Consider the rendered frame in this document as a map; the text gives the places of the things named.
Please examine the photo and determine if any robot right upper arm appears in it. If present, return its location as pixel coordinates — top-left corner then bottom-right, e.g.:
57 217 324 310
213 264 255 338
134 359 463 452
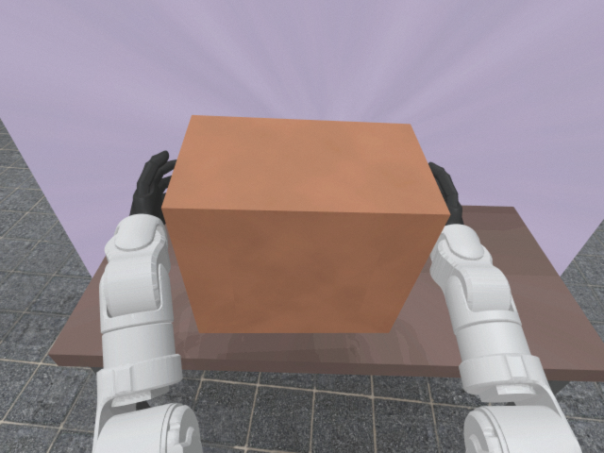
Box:
463 406 580 453

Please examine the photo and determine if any robot right hand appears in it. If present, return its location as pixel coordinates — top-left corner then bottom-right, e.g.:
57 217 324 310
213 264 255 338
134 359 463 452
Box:
428 162 464 226

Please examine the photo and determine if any carton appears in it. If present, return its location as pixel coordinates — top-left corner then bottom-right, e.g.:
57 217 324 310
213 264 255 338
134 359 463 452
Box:
161 115 451 333

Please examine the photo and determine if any right robot forearm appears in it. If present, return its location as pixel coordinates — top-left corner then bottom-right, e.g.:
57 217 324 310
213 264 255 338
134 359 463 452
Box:
429 224 582 453

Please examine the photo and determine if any table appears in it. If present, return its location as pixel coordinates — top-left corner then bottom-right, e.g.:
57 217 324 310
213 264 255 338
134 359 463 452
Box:
48 206 604 411

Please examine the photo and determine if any robot left upper arm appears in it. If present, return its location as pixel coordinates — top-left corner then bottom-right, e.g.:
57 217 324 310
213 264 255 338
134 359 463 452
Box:
94 403 203 453

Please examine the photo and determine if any robot left hand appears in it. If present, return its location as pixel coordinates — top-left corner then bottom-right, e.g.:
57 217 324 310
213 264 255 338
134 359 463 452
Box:
129 150 176 225

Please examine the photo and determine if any left robot forearm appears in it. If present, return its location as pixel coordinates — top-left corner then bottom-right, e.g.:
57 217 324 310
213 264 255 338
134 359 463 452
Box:
92 214 183 453

